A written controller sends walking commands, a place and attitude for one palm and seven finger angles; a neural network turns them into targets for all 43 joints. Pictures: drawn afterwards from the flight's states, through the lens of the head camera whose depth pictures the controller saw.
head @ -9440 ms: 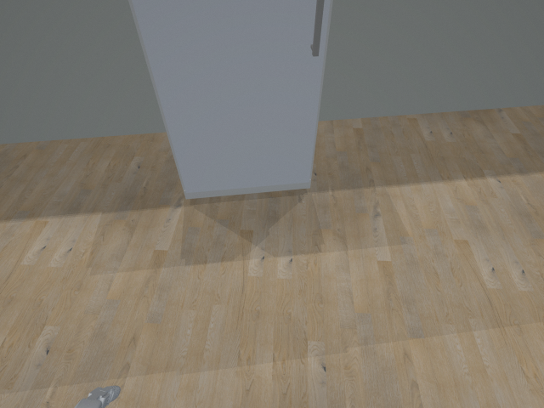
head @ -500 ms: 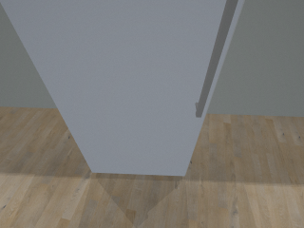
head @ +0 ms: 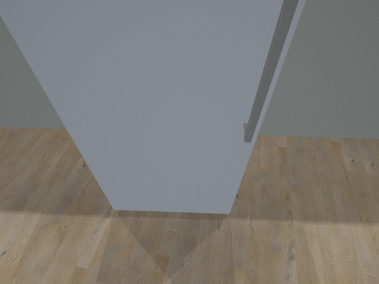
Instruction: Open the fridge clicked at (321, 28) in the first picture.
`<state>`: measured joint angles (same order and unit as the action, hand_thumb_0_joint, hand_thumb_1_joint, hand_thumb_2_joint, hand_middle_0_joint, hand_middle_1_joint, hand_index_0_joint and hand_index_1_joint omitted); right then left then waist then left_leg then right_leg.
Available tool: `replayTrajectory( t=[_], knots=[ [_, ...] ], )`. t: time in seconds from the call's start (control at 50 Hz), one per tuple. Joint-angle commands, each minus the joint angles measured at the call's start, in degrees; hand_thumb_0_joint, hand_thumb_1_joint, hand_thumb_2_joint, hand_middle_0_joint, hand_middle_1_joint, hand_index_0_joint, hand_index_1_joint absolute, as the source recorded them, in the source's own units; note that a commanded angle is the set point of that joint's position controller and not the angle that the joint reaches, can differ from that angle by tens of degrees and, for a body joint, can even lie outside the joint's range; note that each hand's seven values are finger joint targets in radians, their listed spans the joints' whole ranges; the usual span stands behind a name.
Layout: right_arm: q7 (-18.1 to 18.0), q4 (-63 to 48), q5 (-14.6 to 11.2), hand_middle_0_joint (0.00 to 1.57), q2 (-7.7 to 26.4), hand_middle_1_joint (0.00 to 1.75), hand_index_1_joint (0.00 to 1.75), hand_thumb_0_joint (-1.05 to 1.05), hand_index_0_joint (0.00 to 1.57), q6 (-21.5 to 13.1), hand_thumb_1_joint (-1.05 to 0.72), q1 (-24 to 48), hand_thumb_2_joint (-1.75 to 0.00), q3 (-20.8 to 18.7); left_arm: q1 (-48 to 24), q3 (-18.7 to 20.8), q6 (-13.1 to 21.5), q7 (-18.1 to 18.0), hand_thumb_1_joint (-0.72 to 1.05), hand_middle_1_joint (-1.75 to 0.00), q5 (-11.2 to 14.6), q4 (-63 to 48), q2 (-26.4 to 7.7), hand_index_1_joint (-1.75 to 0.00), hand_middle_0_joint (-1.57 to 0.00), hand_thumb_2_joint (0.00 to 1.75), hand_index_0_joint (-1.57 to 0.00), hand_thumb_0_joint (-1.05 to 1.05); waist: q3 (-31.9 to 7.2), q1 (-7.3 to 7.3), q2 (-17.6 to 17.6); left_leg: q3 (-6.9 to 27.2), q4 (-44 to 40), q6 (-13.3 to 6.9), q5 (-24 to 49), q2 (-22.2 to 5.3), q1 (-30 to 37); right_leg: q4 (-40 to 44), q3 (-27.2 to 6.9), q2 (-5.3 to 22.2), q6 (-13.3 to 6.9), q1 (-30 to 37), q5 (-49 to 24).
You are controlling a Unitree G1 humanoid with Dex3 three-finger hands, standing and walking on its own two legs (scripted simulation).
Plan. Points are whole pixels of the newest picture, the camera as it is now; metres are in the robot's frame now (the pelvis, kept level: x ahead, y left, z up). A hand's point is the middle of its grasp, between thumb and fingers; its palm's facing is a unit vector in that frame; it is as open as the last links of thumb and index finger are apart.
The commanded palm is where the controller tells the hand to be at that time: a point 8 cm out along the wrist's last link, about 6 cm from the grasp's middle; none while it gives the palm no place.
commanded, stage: raise the hand to about handle height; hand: right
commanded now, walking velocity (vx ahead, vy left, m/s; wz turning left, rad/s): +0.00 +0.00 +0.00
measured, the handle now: (268, 60) +0.52 -0.14 +0.21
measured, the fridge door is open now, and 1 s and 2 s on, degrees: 0 0 0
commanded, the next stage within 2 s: none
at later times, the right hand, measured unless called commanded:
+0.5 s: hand (328, 282) +0.15 -0.24 -0.01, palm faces +0.10 +0.99 -0.03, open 9.5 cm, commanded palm +0.13 -0.29 +0.00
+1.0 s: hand (340, 243) +0.20 -0.25 +0.05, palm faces +0.03 +1.00 -0.08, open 12.4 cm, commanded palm +0.17 -0.31 +0.08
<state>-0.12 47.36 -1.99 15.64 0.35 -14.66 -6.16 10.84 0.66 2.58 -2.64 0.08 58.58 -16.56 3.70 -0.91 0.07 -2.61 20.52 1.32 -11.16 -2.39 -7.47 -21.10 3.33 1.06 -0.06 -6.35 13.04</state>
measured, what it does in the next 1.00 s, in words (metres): stands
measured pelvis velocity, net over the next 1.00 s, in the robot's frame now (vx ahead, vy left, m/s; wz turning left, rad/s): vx -0.03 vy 0.00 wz -0.03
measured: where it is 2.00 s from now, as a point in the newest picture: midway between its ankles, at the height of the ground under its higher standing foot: outside the picture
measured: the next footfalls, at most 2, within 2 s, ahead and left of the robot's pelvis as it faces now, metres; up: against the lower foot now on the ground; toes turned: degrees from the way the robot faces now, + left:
none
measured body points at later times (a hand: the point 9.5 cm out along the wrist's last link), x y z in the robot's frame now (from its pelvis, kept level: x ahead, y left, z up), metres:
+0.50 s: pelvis -0.04 +0.02 -0.08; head +0.00 -0.01 +0.37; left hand +0.19 +0.24 -0.13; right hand +0.14 -0.30 -0.01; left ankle +0.00 +0.13 -0.75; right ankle -0.02 -0.11 -0.75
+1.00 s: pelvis -0.03 +0.00 -0.04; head -0.01 +0.00 +0.41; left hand +0.15 +0.24 -0.10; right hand +0.19 -0.30 +0.06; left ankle +0.00 +0.13 -0.75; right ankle -0.02 -0.11 -0.75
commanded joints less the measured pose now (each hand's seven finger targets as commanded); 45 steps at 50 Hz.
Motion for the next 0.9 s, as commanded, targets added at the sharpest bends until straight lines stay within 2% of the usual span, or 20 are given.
replayTrajectory(
  t=[0.0,0.02,0.04,0.06,0.08,0.12,0.14,0.16,0.2,0.24,0.28,0.32,0.4,0.44,0.52,0.58,0.64,0.74,0.82,0.88],
  knots=[
    [0.5,-43.0,-7.7,0.21,5.1,0.36,0.36,0.00,0.21,-11.8,-0.81,3.6,-0.86,-4.9,-0.4,1.5,12.3,-1.4,0.90,-0.30,1.2,-17.5,-6.0,-0.30,-0.20,0.90,-0.20,0.00,-14.9,1.52,-5.0,-2.5,5.3,-3.6,11.2,2.3,-1.1,-2.1,-2.0,-0.3,0.4,3.4,-22.1],
    [1.7,-42.5,-8.5,0.21,7.6,0.37,0.37,0.00,0.21,-13.2,-0.78,6.9,-0.85,-8.1,-0.3,2.6,12.8,-1.4,0.90,-0.30,1.3,-19.3,-7.3,-0.30,-0.20,0.90,-0.20,0.00,-10.7,1.98,1.7,-2.8,5.6,-2.9,9.1,1.8,-4.6,-3.7,-3.0,0.2,-0.2,-1.1,-16.8],
    [4.3,-34.8,-9.7,0.21,3.7,0.39,0.39,0.00,0.21,-15.4,-0.76,2.2,-0.84,-7.8,0.2,3.4,13.4,-0.9,0.90,-0.30,1.0,-20.4,-7.0,-0.30,-0.20,0.90,-0.20,0.00,-3.0,2.29,5.8,-3.1,5.3,-2.6,5.9,2.2,-8.5,-4.7,-3.1,-0.5,-0.4,-6.0,-11.0],
    [6.5,-30.8,-11.3,0.21,4.2,0.40,0.40,0.00,0.21,-18.9,-0.74,-2.4,-0.83,-10.7,0.7,4.2,13.7,-0.2,0.90,-0.30,0.9,-21.0,-7.0,-0.30,-0.20,0.90,-0.20,0.00,-0.7,1.09,10.7,-3.5,7.1,-2.3,1.3,2.3,-12.4,-6.7,-3.7,-0.8,-0.2,-11.9,-5.2],
    [9.7,-27.3,-12.6,0.21,1.7,0.42,0.42,0.00,0.21,-22.5,-0.71,-9.7,-0.82,-10.8,-0.3,4.3,14.2,0.5,0.90,-0.30,0.6,-22.3,-6.7,-0.30,-0.20,0.90,-0.20,0.00,0.4,-0.87,10.3,-3.6,9.9,-2.4,-1.7,2.5,-15.5,-9.3,-3.4,-1.3,0.1,-16.4,-1.9],
    [16.9,-23.2,-15.3,0.22,0.9,0.45,0.45,0.00,0.22,-29.9,-0.67,-16.5,-0.80,-13.2,-2.6,4.1,14.9,2.0,0.90,-0.30,0.7,-24.8,-6.3,-0.30,-0.20,0.90,-0.20,0.00,-1.1,-3.24,10.1,-2.9,16.4,-3.1,-5.9,2.1,-20.7,-15.2,-2.6,-2.0,0.7,-24.5,2.7],
    [21.0,-23.2,-16.0,0.22,3.3,0.47,0.47,0.00,0.22,-33.4,-0.64,-17.6,-0.79,-15.9,-1.8,4.5,15.3,2.9,0.90,-0.30,0.8,-26.2,-6.6,-0.30,-0.20,0.90,-0.20,0.00,-3.9,-4.39,2.6,-1.6,19.9,-4.2,-3.3,1.7,-20.3,-18.1,-1.9,-2.6,1.1,-25.1,1.6],
    [25.3,-27.1,-17.0,0.22,4.6,0.48,0.48,0.00,0.22,-36.7,-0.62,-15.1,-0.78,-15.6,-3.2,4.2,16.0,3.5,0.90,-0.30,0.6,-28.3,-6.8,-0.30,-0.20,0.90,-0.20,0.00,-7.6,-4.49,0.1,-0.9,23.0,-4.4,-1.5,1.3,-21.2,-21.0,-1.7,-2.9,1.3,-26.8,0.8],
    [32.6,-30.7,-18.5,0.22,10.0,0.51,0.51,0.00,0.22,-39.4,-0.57,-13.2,-0.76,-19.3,-3.6,4.4,17.3,3.9,0.90,-0.30,0.7,-32.0,-7.3,-0.30,-0.20,0.90,-0.20,0.00,-16.9,-4.10,0.9,1.5,27.5,-4.3,1.1,1.1,-21.4,-26.2,-1.6,-2.7,0.6,-29.1,-0.9],
    [35.2,-35.5,-21.3,0.23,15.0,0.54,0.54,0.00,0.23,-37.1,-0.53,-9.2,-0.74,-24.3,-2.9,4.4,17.5,3.2,0.90,-0.30,0.8,-34.5,-7.7,-0.30,-0.20,0.90,-0.20,0.00,-21.8,-4.35,0.9,3.4,29.2,-3.6,-1.0,1.3,-22.1,-29.1,-1.6,-2.7,0.0,-31.3,-0.4],
    [35.6,-43.9,-25.5,0.23,13.3,0.57,0.57,0.00,0.23,-34.7,-0.48,-1.7,-0.72,-23.7,-2.5,3.7,17.6,2.2,0.90,-0.30,1.2,-36.7,-6.9,-0.30,-0.20,0.90,-0.20,0.00,-22.2,-2.93,-0.1,4.2,27.7,-2.7,-8.8,1.6,-23.5,-29.7,-2.2,-2.2,-0.3,-30.8,3.8],
    [33.6,-54.0,-27.1,0.23,13.9,0.60,0.60,0.00,0.23,-33.4,-0.43,5.4,-0.70,-23.5,-1.3,3.1,18.1,1.1,0.90,-0.30,1.0,-36.2,-6.7,-0.30,-0.20,0.90,-0.20,0.00,-23.6,-1.71,-7.3,3.7,28.1,-2.7,-6.0,2.2,-23.5,-30.4,-3.2,-1.7,-0.5,-27.4,2.4],
    [29.2,-59.5,-21.8,0.24,10.0,0.66,0.66,0.00,0.24,-29.5,-0.34,7.6,-0.66,-15.7,0.6,2.5,19.1,-0.4,0.90,-0.30,1.1,-32.9,-6.6,-0.30,-0.20,0.90,-0.20,0.00,-18.0,2.55,-6.8,1.6,28.1,-2.7,-5.6,3.3,-28.1,-30.9,-5.2,-0.4,-1.4,-27.3,3.3],
    [29.0,-58.5,-20.0,0.24,10.5,0.69,0.69,0.00,0.24,-25.9,-0.29,8.4,-0.64,-14.2,0.3,1.9,19.2,-1.3,0.90,-0.30,1.6,-32.4,-6.9,-0.30,-0.20,0.90,-0.20,0.00,-15.7,3.13,-6.9,1.5,26.6,-2.8,-8.3,3.4,-28.0,-29.8,-5.7,-0.3,-1.4,-28.1,5.8],
    [29.0,-54.4,-18.0,0.25,15.4,0.75,0.75,0.00,0.25,-17.9,-0.20,5.3,-0.60,-17.1,-0.9,1.2,18.8,-2.3,0.90,-0.30,2.4,-33.1,-6.5,-0.30,-0.20,0.90,-0.20,0.00,-15.0,1.15,-5.3,1.3,22.9,-2.3,-13.1,2.7,-25.3,-26.2,-6.1,-0.4,-1.2,-28.5,8.9],
    [27.5,-54.9,-20.5,0.25,18.4,0.80,0.80,0.00,0.25,-14.5,-0.13,1.3,-0.57,-23.8,-2.2,0.6,18.4,-2.3,0.90,-0.30,2.3,-34.6,-5.3,-0.30,-0.20,0.90,-0.20,0.00,-19.8,-2.31,-5.5,0.2,22.7,-2.5,-8.6,2.5,-18.8,-24.0,-5.6,-0.6,-0.6,-26.0,4.5],
    [25.1,-55.0,-23.3,0.26,17.8,0.84,0.84,0.00,0.26,-14.0,-0.06,-0.6,-0.54,-26.9,-2.6,0.3,18.2,-2.0,0.90,-0.30,2.1,-34.7,-4.4,-0.30,-0.20,0.90,-0.20,0.00,-19.8,-3.63,-2.7,-0.5,21.7,-2.4,-5.7,2.9,-15.4,-22.8,-5.1,-0.7,-0.2,-25.6,1.6],
    [24.4,-55.4,-22.2,0.27,12.7,0.92,0.92,0.00,0.27,-14.9,0.06,2.4,-0.49,-20.2,-1.1,0.2,19.3,-1.5,0.90,-0.30,2.3,-33.8,-5.2,-0.30,-0.20,0.90,-0.20,0.00,-14.6,-0.91,-2.0,-0.9,19.8,-2.1,-4.8,3.2,-17.7,-20.7,-4.8,-0.4,-0.4,-23.9,2.3],
    [25.9,-56.4,-19.9,0.27,14.8,0.98,0.98,0.00,0.27,-14.0,0.15,8.1,-0.45,-17.7,0.1,0.0,20.6,-2.3,0.90,-0.30,2.7,-33.1,-6.4,-0.30,-0.20,0.90,-0.20,0.00,-13.9,0.39,-3.9,-0.8,17.9,-1.9,-7.0,2.9,-18.5,-18.5,-5.5,-0.2,-0.8,-21.2,4.8],
    [26.0,-58.5,-20.0,0.28,18.9,1.02,1.02,0.00,0.28,-14.0,0.22,12.6,-0.42,-21.1,-0.1,-0.1,21.0,-3.2,0.90,-0.30,2.8,-32.5,-6.6,-0.30,-0.20,0.90,-0.20,0.00,-15.5,-0.25,-4.3,-0.6,16.5,-2.1,-6.5,2.8,-15.4,-17.0,-5.7,-0.3,-0.9,-18.5,3.8]
  ],
)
